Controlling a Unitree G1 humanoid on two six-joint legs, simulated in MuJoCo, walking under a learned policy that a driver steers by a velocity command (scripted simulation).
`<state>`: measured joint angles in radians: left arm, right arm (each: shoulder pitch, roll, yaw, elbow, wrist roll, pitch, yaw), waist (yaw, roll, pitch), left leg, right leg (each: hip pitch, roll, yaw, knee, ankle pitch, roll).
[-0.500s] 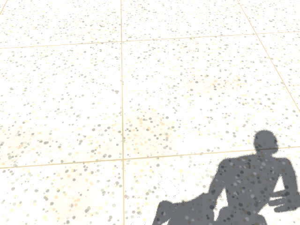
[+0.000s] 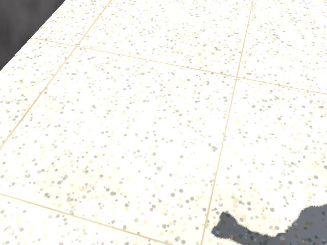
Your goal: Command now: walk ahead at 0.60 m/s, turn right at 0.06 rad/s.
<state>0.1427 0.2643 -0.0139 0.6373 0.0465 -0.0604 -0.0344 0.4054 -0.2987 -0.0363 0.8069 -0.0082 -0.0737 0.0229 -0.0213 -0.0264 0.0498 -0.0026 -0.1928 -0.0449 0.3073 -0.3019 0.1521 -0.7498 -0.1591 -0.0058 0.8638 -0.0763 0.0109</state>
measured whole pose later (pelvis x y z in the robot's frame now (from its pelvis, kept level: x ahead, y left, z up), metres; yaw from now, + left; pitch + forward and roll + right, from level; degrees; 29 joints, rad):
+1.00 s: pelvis +0.42 +0.01 +0.01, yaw -46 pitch +1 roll +0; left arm 0.21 0.32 0.07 0.59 -0.01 0.06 0.03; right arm 0.13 -0.25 -0.04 0.69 -0.01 0.02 -0.03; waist -0.02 -0.03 0.08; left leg -0.27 0.01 0.06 0.42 -0.17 0.03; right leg -0.51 -0.04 0.07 1.00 -0.41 0.11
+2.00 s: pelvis +0.62 -0.08 -0.01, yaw -8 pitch +3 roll -1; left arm 0.16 0.30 0.05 0.70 0.05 -0.05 -0.02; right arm 0.40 -0.34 -0.07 0.72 -0.02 -0.04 0.02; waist -0.02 0.03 -0.04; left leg -0.11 -0.07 -0.22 0.69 -0.48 0.07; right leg -0.41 0.03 -0.05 0.58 -0.23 -0.03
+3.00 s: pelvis +1.36 -0.48 -0.01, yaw -53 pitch -1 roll -2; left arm 0.34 0.30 0.04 0.84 0.03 -0.04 -0.01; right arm 0.22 -0.23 0.01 0.73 -0.04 -0.06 0.01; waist -0.01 0.01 0.06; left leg -0.59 0.15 -0.06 1.31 -0.29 0.00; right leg -0.19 0.20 -0.08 0.50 -0.31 -0.19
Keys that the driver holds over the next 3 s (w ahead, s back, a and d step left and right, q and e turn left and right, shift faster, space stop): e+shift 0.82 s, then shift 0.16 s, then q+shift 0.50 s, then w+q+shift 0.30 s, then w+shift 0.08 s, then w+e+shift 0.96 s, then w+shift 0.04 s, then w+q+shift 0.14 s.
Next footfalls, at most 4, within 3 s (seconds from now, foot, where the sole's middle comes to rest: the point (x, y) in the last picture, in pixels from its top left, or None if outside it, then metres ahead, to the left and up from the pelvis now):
0.14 right None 0.39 -0.09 -0.77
0.68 left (158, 223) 0.55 0.04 -0.77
1.12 right None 0.34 -0.12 -0.77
1.48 left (150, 233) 0.51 0.08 -0.77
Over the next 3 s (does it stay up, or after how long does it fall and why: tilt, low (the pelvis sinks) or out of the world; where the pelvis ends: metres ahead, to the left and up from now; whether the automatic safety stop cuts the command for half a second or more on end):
stays up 1.36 -0.48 -0.01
